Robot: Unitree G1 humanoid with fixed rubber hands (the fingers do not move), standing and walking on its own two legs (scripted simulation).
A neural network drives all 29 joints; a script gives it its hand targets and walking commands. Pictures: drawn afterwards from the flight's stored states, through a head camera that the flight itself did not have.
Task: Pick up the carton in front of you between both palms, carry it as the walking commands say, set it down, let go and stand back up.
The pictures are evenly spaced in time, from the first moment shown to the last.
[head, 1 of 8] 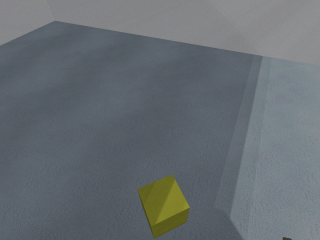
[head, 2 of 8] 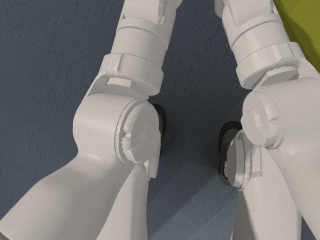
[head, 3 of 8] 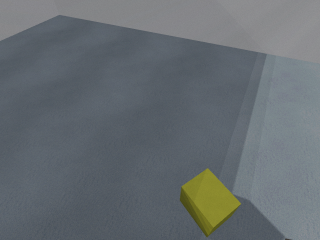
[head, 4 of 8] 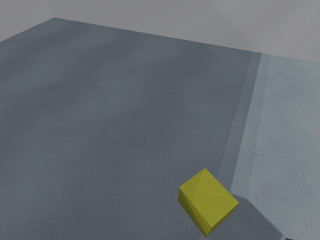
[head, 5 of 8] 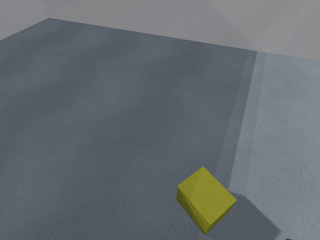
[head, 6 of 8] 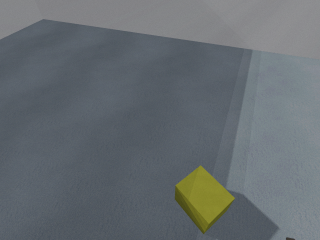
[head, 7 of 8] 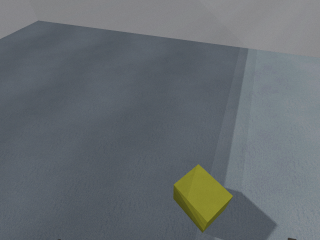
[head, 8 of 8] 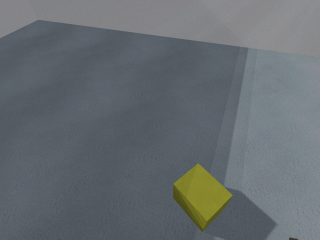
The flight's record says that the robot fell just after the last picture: no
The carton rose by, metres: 0.55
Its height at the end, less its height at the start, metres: -0.02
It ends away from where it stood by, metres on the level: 0.27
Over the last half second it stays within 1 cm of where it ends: yes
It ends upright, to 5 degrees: no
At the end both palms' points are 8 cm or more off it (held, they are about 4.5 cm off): yes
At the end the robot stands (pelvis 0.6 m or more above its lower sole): yes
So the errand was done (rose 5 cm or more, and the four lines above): no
